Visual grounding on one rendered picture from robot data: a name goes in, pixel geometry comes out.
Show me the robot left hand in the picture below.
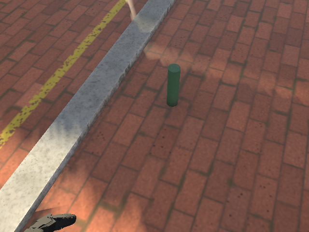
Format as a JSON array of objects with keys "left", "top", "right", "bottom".
[{"left": 24, "top": 214, "right": 76, "bottom": 232}]

